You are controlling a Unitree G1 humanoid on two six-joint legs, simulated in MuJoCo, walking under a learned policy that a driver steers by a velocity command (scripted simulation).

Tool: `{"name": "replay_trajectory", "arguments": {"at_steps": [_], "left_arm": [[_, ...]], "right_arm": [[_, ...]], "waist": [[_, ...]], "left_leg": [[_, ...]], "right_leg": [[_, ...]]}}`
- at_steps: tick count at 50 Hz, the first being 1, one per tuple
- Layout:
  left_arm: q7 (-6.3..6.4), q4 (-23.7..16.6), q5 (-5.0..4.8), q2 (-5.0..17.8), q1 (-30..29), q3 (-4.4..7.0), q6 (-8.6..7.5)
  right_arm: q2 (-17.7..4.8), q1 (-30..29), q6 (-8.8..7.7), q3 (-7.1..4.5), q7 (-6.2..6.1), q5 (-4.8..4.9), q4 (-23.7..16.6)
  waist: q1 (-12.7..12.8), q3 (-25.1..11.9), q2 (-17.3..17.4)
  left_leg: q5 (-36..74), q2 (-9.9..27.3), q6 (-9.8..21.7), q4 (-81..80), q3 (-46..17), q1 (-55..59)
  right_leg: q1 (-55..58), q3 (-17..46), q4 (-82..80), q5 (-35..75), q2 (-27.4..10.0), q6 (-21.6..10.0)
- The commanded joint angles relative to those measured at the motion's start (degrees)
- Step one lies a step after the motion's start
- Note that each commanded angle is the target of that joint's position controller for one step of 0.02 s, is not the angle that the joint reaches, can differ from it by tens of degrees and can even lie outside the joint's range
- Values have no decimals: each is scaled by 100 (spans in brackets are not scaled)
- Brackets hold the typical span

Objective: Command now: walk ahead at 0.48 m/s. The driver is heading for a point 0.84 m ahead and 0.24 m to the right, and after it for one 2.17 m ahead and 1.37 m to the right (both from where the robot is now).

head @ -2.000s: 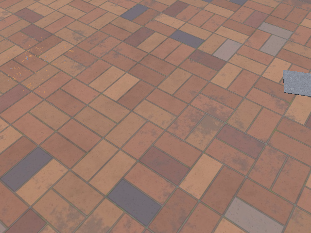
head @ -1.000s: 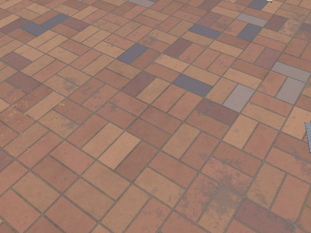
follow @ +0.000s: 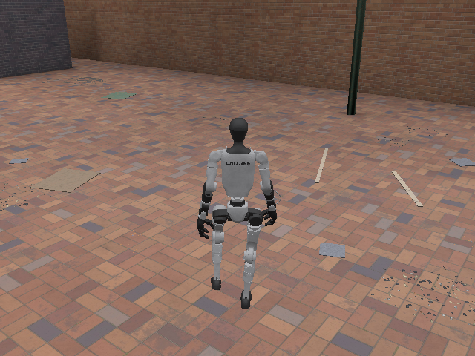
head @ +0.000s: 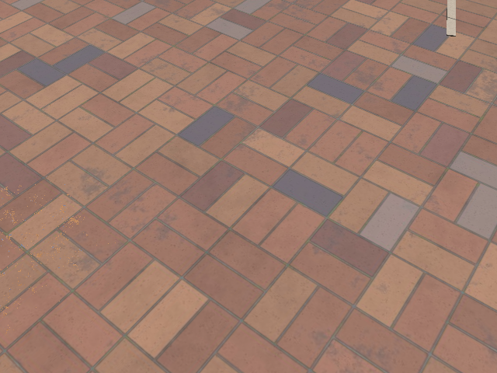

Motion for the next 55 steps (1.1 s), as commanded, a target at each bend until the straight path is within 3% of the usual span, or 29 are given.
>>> {"name": "replay_trajectory", "arguments": {"at_steps": [1, 5, 9, 11, 13, 14, 15, 16, 17, 18, 19, 20, 22, 25, 30, 35, 38, 40, 41, 42, 43, 44, 45, 46, 47, 48, 50, 52, 55], "left_arm": [[28, -215, -20, 675, 262, 89, -94], [56, -113, -16, 660, 635, 70, -117], [113, 1, 49, 737, 819, 82, -95], [138, -1, 68, 830, 653, 101, -85], [134, 6, 59, 959, 499, 129, -50], [121, -62, 8, 908, 410, 103, -47], [57, -298, -194, 439, 642, -18, -54], [41, -252, -210, 587, 879, 74, -52], [57, -360, -97, 832, 365, 151, -21], [28, -474, -52, 735, -45, 125, -56], [8, -479, -27, 615, -167, 121, -40], [-21, -496, 80, 570, -158, 130, 35], [-97, -406, 113, 380, 47, 109, 193], [-155, -610, 94, 417, -475, 126, 312], [-211, -1023, 49, 395, -1592, 71, 299], [-257, -1389, 71, 366, -2413, 5, 274], [-241, -1422, 97, 475, -2231, 68, 272], [-209, -1224, 114, 660, -1458, 178, 262], [-188, -999, 154, 811, -713, 271, 225], [-120, -830, 244, 1260, 105, 437, 206], [-73, -931, 220, 1869, 3, 577, 236], [-65, -909, 40, 1773, 153, 561, 328], [-23, -910, 7, 1595, -284, 510, 343], [-23, -942, -13, 1294, -555, 437, 325], [-7, -983, -37, 1146, -791, 393, 288], [15, -1003, -81, 1020, -900, 344, 246], [13, -983, -123, 1093, -758, 333, 132], [8, -968, -115, 1280, -551, 372, 93], [-4, -959, -104, 1314, -159, 373, 117]], "right_arm": [[-214, -410, 2, -35, 37, 25, -365], [-136, -1118, -28, 7, 57, 63, -614], [-199, -1480, -88, 1, 44, 67, -824], [-272, -1210, -135, -37, 7, 73, -799], [-475, 59, -203, -160, -90, 52, -408], [-724, 1053, -260, -263, -153, -50, -119], [-1329, 1900, -276, -415, -210, -204, -23], [-1383, 1767, -190, -439, -128, -60, 7], [-1161, 1095, -158, -377, -96, 74, -78], [-771, 644, -191, -265, -76, 105, -150], [-524, 441, -229, -188, -76, 88, -131], [-357, 455, -266, -127, -105, 104, -40], [-311, 699, -359, -95, -148, 91, 93], [-531, 1000, -450, -129, -167, 92, 199], [-480, 1279, -476, -67, -189, 96, 224], [-602, 1765, -452, -73, -298, 89, 381], [-769, 1707, -378, -106, -369, 61, 387], [-933, 1599, -283, -154, -390, 30, 344], [-995, 1528, -232, -170, -375, 56, 277], [-943, 1412, -232, -151, -340, 95, 79], [-307, 1676, -270, -41, -185, 175, -309], [-781, 907, -337, -131, -157, 131, -473], [-729, 501, -421, -102, -131, 183, -660], [-735, 531, -465, -96, -145, 171, -631], [-716, 558, -405, -107, -162, 85, -598], [-664, 708, -281, -96, -155, -19, -599], [-575, 725, -76, -91, -111, -92, -666], [-551, 407, 18, -79, -80, -89, -825], [-629, -379, 57, -77, -67, -62, -1142]], "waist": [[-23, 586, -364], [192, 581, -469], [254, 596, -545], [54, 440, -628], [-495, -244, -627], [-886, -802, -515], [-962, -1672, 451], [-746, -2063, 867], [-501, -1191, 240], [-404, -526, -1], [-213, -142, -98], [-55, 24, 12], [73, 44, 78], [83, 264, 112], [-112, 485, 122], [-354, 580, 135], [-170, 353, 276], [172, -140, 409], [500, -552, 303], [880, -1085, -133], [393, -1521, -1525], [636, -1562, -608], [445, -718, -461], [212, -328, -51], [-5, -109, 81], [-185, -118, -9], [-283, -149, -119], [-236, -60, -235], [28, 114, -401]], "left_leg": [[564, 66, -141, -762, 55, -518], [932, -144, -123, -1682, 274, -386], [564, -310, 85, -2210, 378, -292], [140, -535, 280, -2471, 491, 325], [52, -917, 522, -2894, 652, 1900], [159, -519, 719, -2979, 248, 3390], [-566, 1178, 1244, -3121, -1966, 5153], [-396, 1904, 1702, -3888, -4039, 5488], [-664, 1616, 1516, -3970, -3214, 4720], [-436, 1389, 1366, -4198, -2471, 3862], [-134, 1091, 1134, -4410, -1922, 3240], [172, 862, 976, -4530, -1534, 2822], [608, 723, 869, -4676, -1010, 2536], [826, 666, 797, -4920, -464, 2546], [1453, 486, 599, -4993, 310, 2827], [2392, 719, 525, -4735, 748, 3732], [4391, 850, 452, -3914, 1020, 4267], [5516, 879, 418, -2558, 1174, 4351], [5060, 810, 333, -1405, 1265, 3956], [3349, 663, 175, 297, 1291, 2735], [-2162, -621, -148, 2474, 1042, 99], [-2025, -667, -102, 2861, -211, -625], [-1362, -301, -55, 2534, -296, -980], [-991, -111, -65, 1983, -265, -665], [-909, 6, -134, 1604, -274, -315], [-894, 64, -234, 1338, -284, 51], [-924, 65, -395, 964, -207, 229], [-590, 58, -519, 542, -100, 51], [81, 26, -615, -211, -47, -412]], "right_leg": [[-145, 1196, -1087, 640, -1617, -661], [361, 905, -917, 1557, -1570, -591], [1063, 827, -507, 2614, -1749, -582], [1184, 686, -1, 3908, -1771, -468], [1063, 479, 1473, 5102, -1606, -290], [179, 352, 2700, 4153, -1416, -188], [-1630, 1, 4806, 1534, -803, 60], [-2728, 481, 6177, -1786, -50, 90], [-3158, 847, 6353, -1318, -497, 13], [-3179, 829, 6068, -895, -708, 11], [-2980, 794, 5674, -667, -899, 13], [-2744, 788, 5361, -572, -1016, 65], [-2479, 747, 5173, -482, -996, 145], [-3006, 740, 4833, 15, -1063, 224], [-3348, 492, 3385, 1080, -1010, 283], [-3254, -51, 2240, 1097, -854, 69], [-2781, -343, 1979, 354, -493, -228], [-1907, -508, 1857, -203, -85, -500], [-907, -422, 1435, -66, 55, -667], [497, 741, 1176, -444, -741, -1011], [2235, 3905, 784, -119, -2483, -1981], [2211, 4548, 217, -222, -2467, -1954], [1534, 3626, 90, 78, -2348, -1703], [799, 3114, -37, 759, -2112, -1443], [242, 2650, -100, 1354, -1818, -1252], [-119, 2306, -168, 1722, -1589, -1158], [-356, 2046, -217, 2195, -1375, -1129], [-482, 1925, -315, 2205, -1225, -1066], [-309, 2009, -384, 2101, -1117, -862]]}}
Velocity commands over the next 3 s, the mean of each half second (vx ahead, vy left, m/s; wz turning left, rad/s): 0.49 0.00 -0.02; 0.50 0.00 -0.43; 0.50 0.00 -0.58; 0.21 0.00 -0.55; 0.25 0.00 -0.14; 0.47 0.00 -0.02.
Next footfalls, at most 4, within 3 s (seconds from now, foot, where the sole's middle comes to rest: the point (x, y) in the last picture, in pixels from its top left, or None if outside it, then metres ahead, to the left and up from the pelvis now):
0.28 left None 0.34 0.12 -0.78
0.84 right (298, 341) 0.61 -0.08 -0.78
1.38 left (285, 232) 0.98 -0.05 -0.78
1.86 right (367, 232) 0.98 -0.32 -0.78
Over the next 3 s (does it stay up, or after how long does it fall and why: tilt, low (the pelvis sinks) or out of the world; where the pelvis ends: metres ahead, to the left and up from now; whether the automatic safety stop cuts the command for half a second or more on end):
stays up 1.11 -0.46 0.00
